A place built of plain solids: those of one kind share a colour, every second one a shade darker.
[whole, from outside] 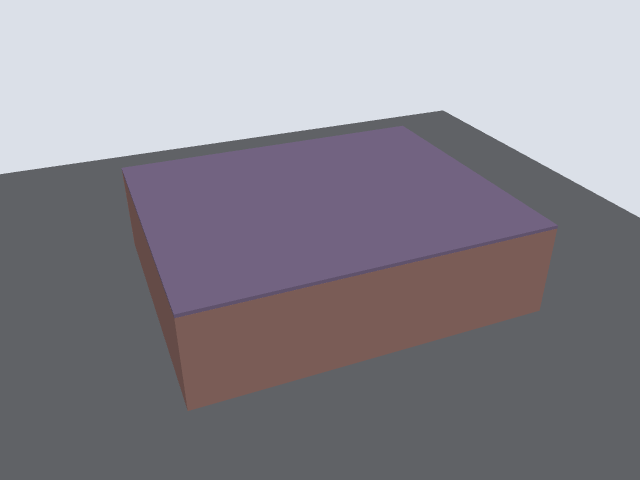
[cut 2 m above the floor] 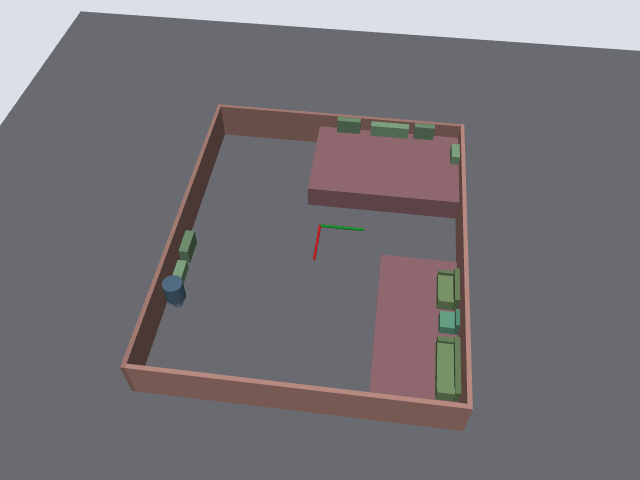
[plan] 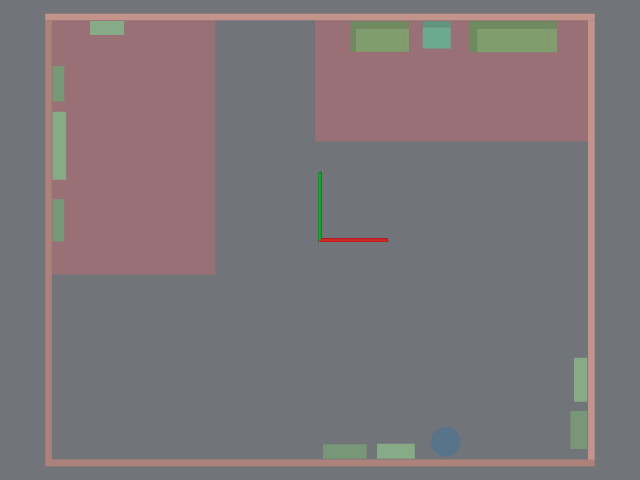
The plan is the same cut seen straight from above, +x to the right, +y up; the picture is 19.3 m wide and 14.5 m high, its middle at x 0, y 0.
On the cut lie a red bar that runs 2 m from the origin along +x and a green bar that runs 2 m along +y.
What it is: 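A loft; one open main floor with 2 platforms, their free sides bare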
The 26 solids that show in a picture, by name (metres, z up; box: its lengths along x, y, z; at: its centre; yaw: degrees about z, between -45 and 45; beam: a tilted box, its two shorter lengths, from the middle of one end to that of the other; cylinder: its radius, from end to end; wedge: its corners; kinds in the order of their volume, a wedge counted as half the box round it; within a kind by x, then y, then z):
{
 "floor_1": {"box": [4.94, 7.68, 1.24], "at": [-5.63, 2.79, 0.57]},
 "floor_2": {"box": [8.25, 3.66, 0.23], "at": [3.97, 4.8, 0.06]},
 "wall_1": {"box": [0.2, 13.27, 4.44], "at": [-8.2, 0.0, 2.17]},
 "wall_2": {"box": [16.6, 0.2, 4.44], "at": [0.0, -6.73, 2.17]},
 "wall_3": {"box": [16.6, 0.2, 4.44], "at": [0.0, 6.73, 2.17]},
 "wall_4": {"box": [0.2, 13.27, 4.44], "at": [8.2, 0.0, 2.17]},
 "roof_1": {"box": [16.6, 13.67, 0.16], "at": [0.0, 0.0, 4.47]},
 "case_1": {"box": [0.35, 1.28, 0.88], "at": [-7.9, 0.6, 1.63]},
 "case_2": {"box": [0.35, 1.08, 0.83], "at": [-7.9, 4.72, 1.6]},
 "case_3": {"box": [0.41, 2.05, 0.68], "at": [-7.88, 2.85, 1.53]},
 "case_4": {"box": [1.03, 0.43, 0.53], "at": [-6.43, 6.4, 1.46]},
 "case_5": {"box": [1.32, 0.44, 0.9], "at": [0.75, -6.39, 0.4]},
 "case_6": {"box": [1.14, 0.46, 0.61], "at": [2.29, -6.38, 0.25]},
 "case_7": {"box": [0.51, 1.16, 0.55], "at": [7.82, -5.74, 0.23]},
 "case_8": {"box": [0.41, 1.33, 0.84], "at": [7.88, -4.22, 0.37]},
 "sofa_1": {"box": [0.17, 0.7, 0.64], "at": [1.0, 6.03, 0.5]},
 "sofa_2": {"box": [1.44, 0.7, 0.46], "at": [1.81, 6.03, 0.41]},
 "sofa_3": {"box": [1.77, 0.23, 0.86], "at": [1.81, 6.5, 0.61]},
 "sofa_4": {"box": [0.17, 0.7, 0.64], "at": [2.61, 6.03, 0.5]},
 "sofa_5": {"box": [0.24, 0.7, 0.63], "at": [4.63, 6.02, 0.49]},
 "sofa_6": {"box": [2.16, 0.7, 0.48], "at": [5.83, 6.02, 0.42]},
 "sofa_7": {"box": [2.65, 0.24, 0.72], "at": [5.83, 6.5, 0.54]},
 "sofa_8": {"box": [0.24, 0.7, 0.63], "at": [7.04, 6.02, 0.49]},
 "bush_1": {"cylinder": 0.45, "from": [3.8, -6.1, 0.57], "to": [3.8, -6.1, 1.58]},
 "chair_1": {"box": [0.85, 0.64, 0.49], "at": [3.53, 6.1, 0.42]},
 "chair_2": {"box": [0.85, 0.19, 0.77], "at": [3.53, 6.52, 0.56]}
}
